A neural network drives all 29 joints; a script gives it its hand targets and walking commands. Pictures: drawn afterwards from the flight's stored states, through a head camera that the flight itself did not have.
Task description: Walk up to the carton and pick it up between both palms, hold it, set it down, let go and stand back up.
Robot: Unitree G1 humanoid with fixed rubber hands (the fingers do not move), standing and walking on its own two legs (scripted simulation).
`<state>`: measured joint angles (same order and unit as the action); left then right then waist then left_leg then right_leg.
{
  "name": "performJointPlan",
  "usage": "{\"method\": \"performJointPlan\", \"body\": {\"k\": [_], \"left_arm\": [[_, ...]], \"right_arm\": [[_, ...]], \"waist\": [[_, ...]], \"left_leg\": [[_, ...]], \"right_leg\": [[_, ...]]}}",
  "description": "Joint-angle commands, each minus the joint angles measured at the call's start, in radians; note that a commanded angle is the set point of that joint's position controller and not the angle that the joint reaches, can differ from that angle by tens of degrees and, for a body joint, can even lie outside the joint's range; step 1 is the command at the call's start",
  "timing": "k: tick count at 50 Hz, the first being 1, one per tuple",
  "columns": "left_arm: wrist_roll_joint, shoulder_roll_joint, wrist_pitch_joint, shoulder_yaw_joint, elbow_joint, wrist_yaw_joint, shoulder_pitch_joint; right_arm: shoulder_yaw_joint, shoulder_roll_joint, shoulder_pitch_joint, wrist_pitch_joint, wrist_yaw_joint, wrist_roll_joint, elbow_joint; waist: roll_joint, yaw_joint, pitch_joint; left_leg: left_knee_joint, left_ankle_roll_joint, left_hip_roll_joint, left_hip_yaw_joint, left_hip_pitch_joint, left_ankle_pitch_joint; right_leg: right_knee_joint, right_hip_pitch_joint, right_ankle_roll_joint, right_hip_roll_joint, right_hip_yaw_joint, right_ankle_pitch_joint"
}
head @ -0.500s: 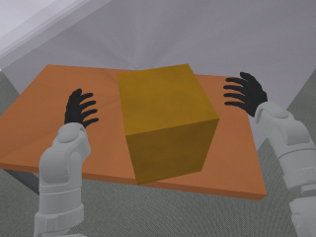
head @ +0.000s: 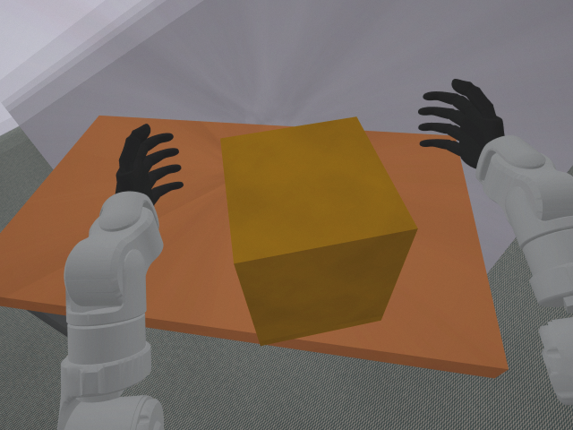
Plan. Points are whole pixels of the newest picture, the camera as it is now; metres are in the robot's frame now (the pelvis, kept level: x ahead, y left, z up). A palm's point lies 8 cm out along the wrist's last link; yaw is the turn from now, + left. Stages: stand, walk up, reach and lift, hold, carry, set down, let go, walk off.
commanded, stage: reach and lift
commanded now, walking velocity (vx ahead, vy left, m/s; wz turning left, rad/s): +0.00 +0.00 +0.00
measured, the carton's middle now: (306, 236) +0.39 +0.05 +0.04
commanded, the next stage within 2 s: none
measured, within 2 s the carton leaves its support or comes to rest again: neither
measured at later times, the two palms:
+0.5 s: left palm (150, 200) +0.34 +0.24 +0.15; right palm (438, 146) +0.47 -0.12 +0.16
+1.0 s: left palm (180, 237) +0.34 +0.22 +0.08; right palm (429, 193) +0.46 -0.13 +0.08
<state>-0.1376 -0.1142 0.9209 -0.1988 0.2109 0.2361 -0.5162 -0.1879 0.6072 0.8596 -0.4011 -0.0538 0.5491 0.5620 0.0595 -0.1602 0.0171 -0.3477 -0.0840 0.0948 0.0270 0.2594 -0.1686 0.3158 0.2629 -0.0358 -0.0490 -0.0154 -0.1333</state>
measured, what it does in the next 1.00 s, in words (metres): stands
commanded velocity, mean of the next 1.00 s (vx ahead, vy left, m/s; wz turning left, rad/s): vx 0.00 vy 0.00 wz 0.00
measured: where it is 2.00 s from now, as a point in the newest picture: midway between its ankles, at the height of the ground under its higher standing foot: outside the picture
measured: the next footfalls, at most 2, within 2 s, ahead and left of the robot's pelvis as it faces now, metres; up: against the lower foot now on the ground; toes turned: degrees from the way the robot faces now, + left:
none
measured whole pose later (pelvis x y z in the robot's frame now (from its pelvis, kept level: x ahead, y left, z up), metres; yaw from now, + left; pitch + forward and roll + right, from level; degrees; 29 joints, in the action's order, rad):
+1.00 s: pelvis -0.01 +0.00 +0.00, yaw +0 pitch +13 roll -1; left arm -0.04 0.03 0.30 -0.16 -0.37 0.23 -0.52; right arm -0.10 0.41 0.86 -0.02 -0.10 0.29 0.97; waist 0.06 -0.22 0.10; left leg -0.38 -0.08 0.09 0.04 0.46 -0.14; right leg 0.33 0.46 -0.03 -0.05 -0.02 -0.10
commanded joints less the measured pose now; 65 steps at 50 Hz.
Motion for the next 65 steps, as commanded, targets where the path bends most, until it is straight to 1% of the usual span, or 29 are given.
{"method": "performJointPlan", "body": {"k": [1, 3, 5, 6, 10, 16, 17, 20, 24, 25, 26, 27, 28, 29, 30, 31, 34, 35, 36, 42, 44, 46, 50, 51, 53, 55, 56, 58, 65], "left_arm": [[0.002, -0.108, -0.062, -0.001, 0.109, 0.002, -0.419], [0.008, -0.129, -0.066, -0.037, -0.005, 0.002, -0.441], [0.002, -0.147, -0.094, -0.027, 0.005, 0.010, -0.510], [0.004, -0.142, -0.103, -0.049, -0.018, 0.019, -0.510], [0.002, -0.163, -0.135, -0.042, -0.065, 0.025, -0.567], [-0.003, -0.162, -0.202, -0.038, -0.230, 0.021, -0.635], [-0.012, -0.150, -0.215, 0.005, -0.197, 0.022, -0.662], [-0.013, -0.152, -0.234, -0.014, -0.208, 0.016, -0.618], [0.027, -0.118, -0.277, -0.023, -0.290, -0.011, -0.520], [0.039, -0.093, -0.292, -0.001, -0.255, -0.010, -0.533], [0.045, -0.067, -0.308, -0.005, -0.273, -0.014, -0.466], [0.051, -0.071, -0.322, -0.005, -0.198, -0.013, -0.497], [0.053, -0.030, -0.336, 0.017, -0.259, -0.017, -0.444], [0.053, -0.009, -0.354, 0.037, -0.181, -0.018, -0.456], [0.059, -0.019, -0.367, 0.021, -0.181, -0.020, -0.445], [0.057, 0.013, -0.383, 0.044, -0.219, -0.023, -0.420], [0.088, 0.008, -0.461, 0.034, -0.100, -0.021, -0.401], [0.088, -0.013, -0.487, 0.035, -0.144, -0.022, -0.378], [0.096, 0.003, -0.519, 0.036, -0.143, -0.024, -0.359], [0.093, 0.034, -0.647, 0.057, -0.225, -0.008, -0.390], [0.095, 0.057, -0.663, 0.068, -0.309, -0.003, -0.366], [0.101, 0.069, -0.670, 0.048, -0.372, -0.009, -0.371], [0.123, 0.079, -0.694, 0.021, -0.367, -0.008, -0.327], [0.142, 0.097, -0.689, 0.003, -0.464, -0.017, -0.347], [0.148, 0.087, -0.703, -0.017, -0.419, -0.025, -0.348], [0.167, 0.094, -0.705, -0.032, -0.504, -0.037, -0.377], [0.170, 0.113, -0.715, -0.027, -0.524, -0.036, -0.385], [0.188, 0.124, -0.741, -0.047, -0.456, -0.036, -0.437], [0.214, 0.146, -0.803, -0.031, -0.471, 0.001, -0.492]], "right_arm": [[0.116, 0.195, 0.531, 0.054, -0.012, 0.002, -0.090], [0.087, 0.176, 0.580, 0.038, -0.020, 0.005, -0.017], [0.090, 0.167, 0.601, 0.042, -0.033, -0.023, 0.018], [0.066, 0.149, 0.637, 0.041, -0.040, -0.012, -0.003], [0.074, 0.114, 0.665, 0.058, -0.043, -0.032, 0.012], [0.058, 0.059, 0.693, 0.059, -0.033, -0.072, 0.149], [0.096, 0.072, 0.703, 0.073, -0.032, -0.093, 0.128], [0.098, 0.080, 0.687, 0.091, -0.015, -0.121, 0.098], [0.099, 0.020, 0.627, 0.119, -0.007, -0.148, 0.113], [0.116, 0.015, 0.590, 0.132, -0.009, -0.165, 0.134], [0.111, -0.002, 0.560, 0.148, -0.017, -0.170, 0.142], [0.152, 0.011, 0.555, 0.162, -0.017, -0.188, 0.166], [0.154, 0.004, 0.525, 0.177, -0.025, -0.198, 0.176], [0.189, 0.040, 0.496, 0.199, -0.027, -0.226, 0.190], [0.218, 0.029, 0.506, 0.218, -0.023, -0.236, 0.134], [0.195, 0.001, 0.493, 0.228, -0.022, -0.239, 0.180], [0.188, -0.032, 0.491, 0.302, -0.029, -0.238, 0.026], [0.207, -0.022, 0.475, 0.322, -0.026, -0.249, 0.044], [0.190, -0.012, 0.500, 0.353, -0.023, -0.248, 0.037], [0.192, -0.031, 0.517, 0.438, -0.042, -0.258, 0.075], [0.181, -0.009, 0.512, 0.443, -0.048, -0.259, 0.165], [0.163, -0.018, 0.519, 0.440, -0.049, -0.267, 0.190], [0.134, -0.053, 0.502, 0.466, -0.038, -0.251, 0.200], [0.115, -0.066, 0.516, 0.450, -0.037, -0.249, 0.275], [0.114, -0.093, 0.478, 0.455, -0.037, -0.253, 0.253], [0.105, -0.130, 0.503, 0.436, -0.030, -0.271, 0.312], [0.092, -0.163, 0.526, 0.440, -0.030, -0.256, 0.311], [0.113, -0.188, 0.525, 0.450, -0.028, -0.290, 0.297], [0.122, -0.238, 0.559, 0.478, 0.013, -0.309, 0.293]], "waist": [[-0.126, 0.010, 0.601], [-0.171, -0.023, 0.556], [-0.166, -0.030, 0.597], [-0.168, -0.072, 0.580], [-0.152, -0.050, 0.650], [-0.190, -0.056, 0.548], [-0.153, -0.020, 0.606], [-0.176, -0.026, 0.684], [-0.191, -0.032, 0.598], [-0.161, -0.004, 0.599], [-0.138, -0.033, 0.580], [-0.094, -0.008, 0.619], [-0.099, -0.003, 0.611], [-0.064, 0.026, 0.652], [-0.090, 0.028, 0.690], [-0.086, 0.023, 0.624], [-0.095, -0.014, 0.762], [-0.105, 0.021, 0.704], [-0.067, -0.009, 0.774], [-0.152, -0.030, 0.830], [-0.153, -0.028, 0.807], [-0.194, -0.044, 0.803], [-0.176, -0.052, 0.810], [-0.211, -0.046, 0.725], [-0.208, -0.054, 0.721], [-0.246, -0.044, 0.632], [-0.231, -0.064, 0.609], [-0.236, -0.043, 0.644], [-0.150, -0.063, 0.706]], "left_leg": [[-0.034, -0.006, -0.106, -0.048, -0.127, 0.463], [-0.009, 0.021, -0.106, -0.048, -0.059, 0.346], [0.002, 0.026, -0.098, -0.048, -0.048, 0.280], [0.009, 0.028, -0.097, -0.054, -0.040, 0.265], [-0.015, 0.024, -0.107, -0.057, -0.024, 0.315], [0.003, 0.035, -0.111, -0.062, 0.041, 0.165], [0.008, 0.035, -0.111, -0.045, 0.031, 0.182], [-0.014, 0.033, -0.117, -0.052, 0.051, 0.231], [-0.011, 0.042, -0.116, -0.060, 0.075, 0.226], [0.001, 0.035, -0.117, -0.060, 0.054, 0.210], [-0.001, 0.032, -0.113, -0.065, 0.043, 0.259], [-0.006, 0.018, -0.111, -0.060, 0.000, 0.306], [-0.023, 0.017, -0.107, -0.061, -0.019, 0.328], [-0.035, -0.001, -0.102, -0.061, -0.084, 0.405], [-0.045, 0.000, -0.106, -0.062, -0.102, 0.406], [-0.049, -0.003, -0.107, -0.062, -0.092, 0.421], [-0.063, -0.003, -0.117, -0.077, -0.076, 0.469], [-0.064, 0.003, -0.121, -0.075, -0.021, 0.452], [-0.078, -0.001, -0.117, -0.076, -0.029, 0.507], [-0.053, 0.015, -0.101, -0.079, 0.009, 0.412], [-0.063, 0.017, -0.093, -0.085, 0.004, 0.415], [-0.053, 0.028, -0.093, -0.076, 0.035, 0.406], [-0.061, 0.017, -0.093, -0.092, 0.009, 0.494], [-0.043, 0.029, -0.094, -0.092, 0.039, 0.425], [-0.026, 0.032, -0.104, -0.094, 0.040, 0.399], [0.002, 0.055, -0.110, -0.093, 0.066, 0.311], [0.008, 0.055, -0.112, -0.103, 0.068, 0.293], [0.002, 0.054, -0.115, -0.101, 0.071, 0.305], [-0.010, 0.050, -0.115, -0.114, 0.071, 0.306]], "right_leg": [[0.038, -0.329, 0.015, -0.036, 0.026, 0.444], [0.033, -0.328, 0.020, -0.021, 0.044, 0.346], [0.026, -0.318, 0.020, -0.017, 0.041, 0.226], [0.032, -0.326, 0.018, -0.015, 0.052, 0.203], [0.053, -0.364, 0.028, -0.010, 0.044, 0.322], [0.041, -0.325, 0.037, 0.013, 0.060, 0.135], [0.033, -0.345, 0.030, 0.013, 0.057, 0.147], [0.079, -0.391, 0.048, 0.014, 0.049, 0.273], [0.076, -0.384, 0.056, 0.007, 0.030, 0.254], [0.060, -0.364, 0.050, 0.003, 0.018, 0.215], [0.059, -0.372, 0.043, -0.002, 0.027, 0.229], [0.063, -0.352, 0.036, -0.005, 0.007, 0.237], [0.049, -0.301, 0.035, -0.017, 0.001, 0.221], [0.050, -0.290, 0.025, -0.021, -0.015, 0.282], [0.038, -0.263, 0.023, -0.027, -0.028, 0.273], [0.045, -0.246, 0.028, -0.030, -0.023, 0.272], [0.063, -0.328, 0.036, -0.033, -0.026, 0.392], [0.075, -0.332, 0.045, -0.030, -0.027, 0.413], [0.094, -0.358, 0.043, -0.032, -0.016, 0.482], [0.072, -0.293, 0.040, -0.040, -0.015, 0.371], [0.074, -0.252, 0.033, -0.039, -0.020, 0.335], [0.070, -0.281, 0.033, -0.038, -0.017, 0.339], [0.071, -0.306, 0.030, -0.046, -0.013, 0.433], [0.060, -0.291, 0.033, -0.039, -0.010, 0.371], [0.056, -0.342, 0.038, -0.033, -0.001, 0.369], [0.036, -0.330, 0.041, -0.026, 0.001, 0.301], [0.029, -0.323, 0.046, -0.026, 0.013, 0.259], [0.056, -0.325, 0.055, -0.022, 0.006, 0.305], [0.052, -0.315, 0.053, -0.018, 0.015, 0.274]]}}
